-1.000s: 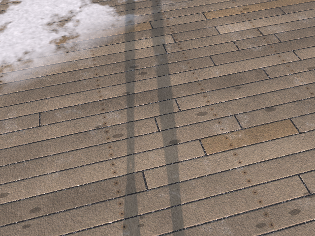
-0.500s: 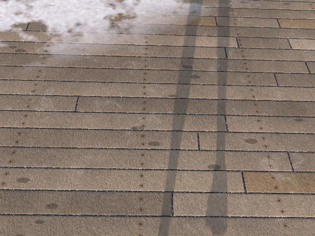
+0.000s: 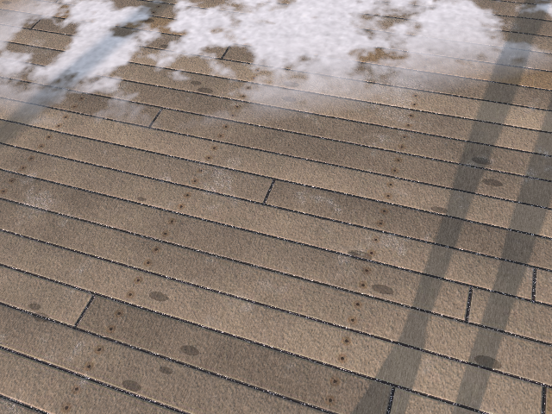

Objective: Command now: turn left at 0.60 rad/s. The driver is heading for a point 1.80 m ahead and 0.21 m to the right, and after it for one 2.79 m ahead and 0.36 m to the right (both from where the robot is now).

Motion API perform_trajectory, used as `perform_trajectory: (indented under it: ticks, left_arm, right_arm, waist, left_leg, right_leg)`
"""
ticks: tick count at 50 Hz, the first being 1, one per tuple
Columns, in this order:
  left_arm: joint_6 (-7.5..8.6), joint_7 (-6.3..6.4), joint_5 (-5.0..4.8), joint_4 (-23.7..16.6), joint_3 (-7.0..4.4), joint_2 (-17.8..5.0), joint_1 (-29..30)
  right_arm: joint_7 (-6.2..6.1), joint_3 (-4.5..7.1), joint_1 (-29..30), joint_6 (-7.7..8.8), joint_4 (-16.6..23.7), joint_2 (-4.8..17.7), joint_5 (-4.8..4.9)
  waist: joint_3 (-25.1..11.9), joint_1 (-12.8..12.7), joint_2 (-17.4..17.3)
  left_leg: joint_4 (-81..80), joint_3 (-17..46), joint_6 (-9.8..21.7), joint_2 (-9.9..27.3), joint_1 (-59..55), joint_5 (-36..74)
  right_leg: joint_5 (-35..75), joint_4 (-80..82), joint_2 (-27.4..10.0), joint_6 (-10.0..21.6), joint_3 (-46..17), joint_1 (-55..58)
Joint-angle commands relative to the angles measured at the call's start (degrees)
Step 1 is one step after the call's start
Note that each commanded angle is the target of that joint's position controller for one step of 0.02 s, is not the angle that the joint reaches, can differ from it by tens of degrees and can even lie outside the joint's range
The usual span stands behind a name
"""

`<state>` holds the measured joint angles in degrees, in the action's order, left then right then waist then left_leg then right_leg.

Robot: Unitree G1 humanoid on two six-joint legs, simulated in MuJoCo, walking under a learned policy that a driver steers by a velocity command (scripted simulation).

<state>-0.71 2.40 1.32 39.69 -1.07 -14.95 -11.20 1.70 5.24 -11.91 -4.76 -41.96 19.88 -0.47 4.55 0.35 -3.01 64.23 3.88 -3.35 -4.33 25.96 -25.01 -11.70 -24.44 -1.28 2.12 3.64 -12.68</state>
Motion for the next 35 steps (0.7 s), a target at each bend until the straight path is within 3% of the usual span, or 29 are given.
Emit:
perform_trajectory:
  ticks: [1,5,8,10,11,12,13,14,15,16,17,18,20,22,27,29,30,31,32,33,35]
  left_arm:
    - [0.65,-0.02,0.15,-2.37,-2.84,-9.17,-2.73]
    - [0.67,-1.01,0.42,-2.02,-3.40,-10.21,-2.29]
    - [0.22,-1.78,0.39,-1.19,-3.76,-11.31,-2.41]
    - [-0.46,-2.05,-0.55,-0.73,-3.76,-11.46,-1.16]
    - [-0.62,-2.22,-0.66,0.06,-3.54,-10.46,-3.19]
    - [-0.89,-2.74,0.09,-0.97,-2.30,-5.46,-6.22]
    - [-2.00,-1.86,-0.36,-2.86,-1.65,-4.40,-2.93]
    - [-2.84,-1.47,-0.71,-2.08,-2.28,-7.20,-1.37]
    - [-3.05,-1.82,-1.26,-0.96,-2.52,-7.15,-1.69]
    - [-2.80,-2.08,-1.30,0.52,-2.69,-7.32,-3.12]
    - [-2.70,-2.23,-0.59,1.43,-3.04,-7.92,-4.03]
    - [-2.58,-2.34,-0.14,2.64,-3.02,-7.73,-5.42]
    - [-2.60,-2.44,-0.38,3.58,-2.60,-6.22,-5.65]
    - [-2.78,-2.28,-0.61,3.91,-2.10,-4.85,-4.23]
    - [-2.50,-1.10,-1.04,6.01,-1.65,-4.29,-4.48]
    - [-1.58,-0.64,-0.63,7.87,-1.11,-3.41,-6.95]
    - [-0.81,-0.42,0.02,8.34,-1.19,-4.95,-7.26]
    - [-0.21,-0.56,0.02,8.17,-1.57,-8.05,-5.03]
    - [0.09,-1.20,-0.70,8.82,-1.44,-6.99,-2.91]
    - [0.48,-1.55,-0.67,9.19,-0.89,-5.03,-2.66]
    - [0.75,-1.28,-0.65,10.79,-0.75,-4.90,-3.57]
  right_arm:
    - [0.50,0.45,0.18,-0.04,4.06,3.10,-0.07]
    - [0.92,-0.70,2.21,-0.07,5.30,1.18,0.12]
    - [0.46,-1.13,1.30,0.41,5.22,1.14,0.42]
    - [-0.04,-1.56,-2.09,1.32,3.82,0.34,-0.09]
    - [-0.55,-1.55,-2.44,2.07,3.49,1.66,-0.96]
    - [-1.06,-1.14,-2.55,2.93,4.34,5.98,-1.75]
    - [-1.28,-0.22,-1.70,3.20,4.74,10.26,-0.99]
    - [-1.34,-0.80,-1.73,3.49,4.00,7.04,-0.77]
    - [-1.45,-2.13,1.59,3.62,3.78,3.60,-0.63]
    - [-1.69,-2.69,4.46,3.54,3.86,2.20,-0.90]
    - [-2.24,-2.77,4.66,3.83,3.66,2.25,-0.64]
    - [-2.46,-3.07,3.95,4.05,3.15,1.60,-0.45]
    - [-2.57,-3.46,2.50,4.44,2.10,0.93,-0.20]
    - [-2.62,-3.60,1.85,4.57,1.02,0.86,-0.34]
    - [-2.88,-3.59,1.57,4.40,-1.59,1.26,-0.66]
    - [-3.15,-3.80,2.83,4.45,-2.36,0.77,-0.06]
    - [-3.08,-4.26,1.96,4.84,-2.69,-0.51,-0.05]
    - [-2.78,-4.14,-0.41,4.95,-3.30,-0.92,0.01]
    - [-2.69,-4.08,0.08,4.68,-4.81,-0.85,-0.16]
    - [-2.77,-3.87,0.69,4.55,-5.89,0.00,-0.34]
    - [-2.75,-3.53,0.39,4.61,-7.55,0.59,-0.20]
  waist:
    - [-6.77,-1.35,12.17]
    - [-6.72,-1.78,13.03]
    - [-7.29,-1.69,14.42]
    - [-7.22,0.95,12.40]
    - [-7.08,1.06,8.29]
    - [-8.59,-0.69,-7.26]
    - [-5.77,0.91,-12.58]
    - [-4.59,1.64,-7.40]
    - [-2.51,-0.35,-5.86]
    - [-1.91,-1.86,-5.80]
    - [-2.35,-1.84,-7.13]
    - [-4.15,-1.85,-6.26]
    - [-6.06,-1.48,-3.93]
    - [-5.49,-0.69,-4.03]
    - [-5.02,-0.16,-4.24]
    - [-5.58,-2.26,-1.64]
    - [-6.64,-1.80,0.56]
    - [-5.23,1.18,4.68]
    - [-3.10,1.01,7.46]
    - [-2.47,0.14,7.13]
    - [-2.67,-0.21,7.91]
  left_leg:
    - [-3.53,-1.80,-0.42,1.46,4.15,0.13]
    - [-15.08,-4.03,1.31,2.93,-3.72,-1.24]
    - [-23.60,-6.16,3.04,1.95,-9.25,-1.33]
    - [-38.25,-7.40,4.59,1.31,-16.81,8.35]
    - [-46.16,-3.29,5.10,3.01,-21.76,14.31]
    - [-51.36,15.66,7.31,18.44,-27.67,19.66]
    - [-49.30,21.68,15.97,26.77,-17.35,33.01]
    - [-49.17,18.85,18.04,24.42,-15.29,32.46]
    - [-49.52,14.20,16.76,20.67,-14.03,30.25]
    - [-49.72,10.67,14.48,17.16,-14.14,29.27]
    - [-48.94,8.76,13.70,15.48,-16.06,33.53]
    - [-47.88,7.23,13.62,14.62,-18.15,38.25]
    - [-47.03,6.31,13.77,14.74,-20.20,40.17]
    - [-47.07,6.67,13.85,14.60,-20.50,36.03]
    - [-45.95,9.85,14.16,14.68,-18.38,28.37]
    - [-44.74,9.66,11.36,13.41,-14.48,24.57]
    - [-44.39,9.59,9.12,12.23,-11.39,21.40]
    - [-45.05,6.47,7.84,8.19,-10.82,16.95]
    - [-46.68,4.27,7.36,6.11,-15.05,15.53]
    - [-45.97,4.39,7.26,6.49,-17.63,16.87]
    - [-45.01,4.54,7.63,7.24,-19.02,19.51]
  right_leg:
    - [26.09,5.20,-14.24,10.10,-8.89,10.67]
    - [21.50,4.74,-14.80,9.72,-6.30,6.26]
    - [21.71,2.45,-14.97,9.38,-6.22,4.54]
    - [19.45,-1.97,-13.52,6.63,-4.37,1.36]
    - [13.22,-5.31,-12.01,3.10,-2.80,-2.70]
    - [-8.14,-17.78,-6.45,-1.39,2.17,-11.52]
    - [-23.39,-21.95,-0.21,-2.65,-0.07,-13.32]
    - [-22.20,-26.38,-1.58,-2.80,-3.91,-11.59]
    - [-18.35,-27.34,-1.57,-2.65,-4.95,-11.34]
    - [-14.98,-26.21,-1.51,-2.64,-4.90,-10.80]
    - [-12.79,-26.71,-0.99,-2.74,-4.09,-10.87]
    - [-11.97,-27.14,-0.53,-3.07,-3.99,-10.06]
    - [-11.66,-25.28,-0.25,-3.59,-4.12,-8.45]
    - [-11.83,-20.21,-0.15,-3.80,-4.11,-7.24]
    - [-10.35,-6.83,1.33,-2.70,-3.47,-1.04]
    - [2.55,5.15,0.13,-1.81,-4.41,7.34]
    - [6.72,6.18,-3.62,-1.24,-8.68,12.02]
    - [10.59,4.54,-6.82,0.05,-12.00,9.94]
    - [7.85,4.59,-6.62,0.91,-11.61,3.29]
    - [5.26,5.62,-5.70,0.36,-10.80,1.62]
    - [3.51,6.73,-4.44,-0.37,-9.90,1.67]
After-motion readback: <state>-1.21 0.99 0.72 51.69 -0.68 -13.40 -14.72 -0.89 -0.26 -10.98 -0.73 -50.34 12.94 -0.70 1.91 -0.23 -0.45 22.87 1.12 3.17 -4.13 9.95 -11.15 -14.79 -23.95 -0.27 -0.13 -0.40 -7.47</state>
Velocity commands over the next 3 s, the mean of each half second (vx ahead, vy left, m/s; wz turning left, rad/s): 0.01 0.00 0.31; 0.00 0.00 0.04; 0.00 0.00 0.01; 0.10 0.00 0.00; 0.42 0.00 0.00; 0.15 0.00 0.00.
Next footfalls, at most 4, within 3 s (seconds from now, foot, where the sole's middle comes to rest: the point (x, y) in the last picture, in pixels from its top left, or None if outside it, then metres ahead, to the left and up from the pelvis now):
0.24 left None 0.01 0.12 -0.78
0.60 right None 0.01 -0.08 -0.78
2.50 right None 0.42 0.04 -0.78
2.94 left None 0.43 0.23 -0.78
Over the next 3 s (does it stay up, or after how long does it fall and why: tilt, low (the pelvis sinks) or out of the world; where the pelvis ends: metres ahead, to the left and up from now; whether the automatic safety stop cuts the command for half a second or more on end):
stays up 0.38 0.10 -0.01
